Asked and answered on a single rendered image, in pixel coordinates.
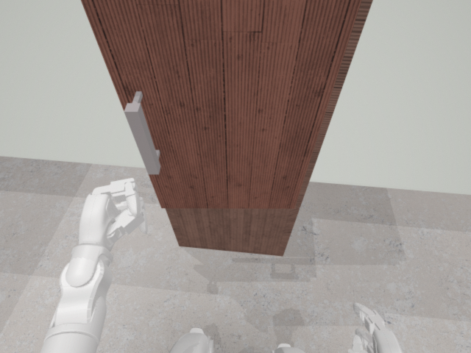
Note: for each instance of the robot right hand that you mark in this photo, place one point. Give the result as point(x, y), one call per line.
point(381, 341)

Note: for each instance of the left robot thigh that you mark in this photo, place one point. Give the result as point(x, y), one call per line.
point(193, 343)

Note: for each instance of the left robot shin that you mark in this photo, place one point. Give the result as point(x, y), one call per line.
point(197, 330)

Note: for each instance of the left robot forearm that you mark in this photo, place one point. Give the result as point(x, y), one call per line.
point(78, 321)

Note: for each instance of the cupboard door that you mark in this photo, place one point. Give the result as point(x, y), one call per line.
point(234, 91)

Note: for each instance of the robot left hand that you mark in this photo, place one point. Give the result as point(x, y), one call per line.
point(99, 212)

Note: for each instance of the handle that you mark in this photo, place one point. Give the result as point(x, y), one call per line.
point(140, 130)

